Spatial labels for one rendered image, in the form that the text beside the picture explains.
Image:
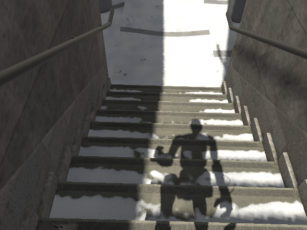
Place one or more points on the robot left hand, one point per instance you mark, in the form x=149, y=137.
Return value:
x=60, y=225

